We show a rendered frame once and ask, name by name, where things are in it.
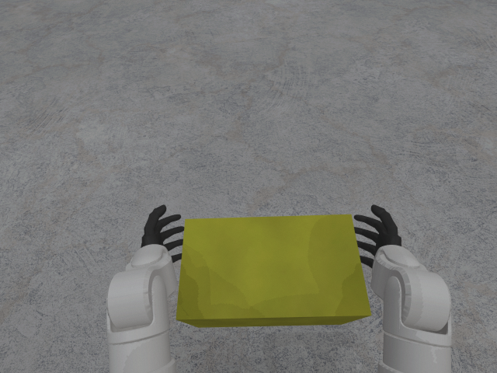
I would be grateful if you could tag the left robot hand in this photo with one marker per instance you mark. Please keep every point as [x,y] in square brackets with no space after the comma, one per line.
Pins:
[153,227]

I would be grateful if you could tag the right robot forearm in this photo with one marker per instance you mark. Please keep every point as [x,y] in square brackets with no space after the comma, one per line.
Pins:
[417,314]

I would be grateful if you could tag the right robot hand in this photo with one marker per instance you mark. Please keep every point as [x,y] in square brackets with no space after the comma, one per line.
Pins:
[388,233]

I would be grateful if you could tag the left robot forearm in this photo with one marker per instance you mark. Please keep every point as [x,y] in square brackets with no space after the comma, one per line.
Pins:
[137,315]

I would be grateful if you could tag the carton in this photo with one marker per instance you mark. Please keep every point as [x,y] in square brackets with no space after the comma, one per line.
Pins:
[271,271]

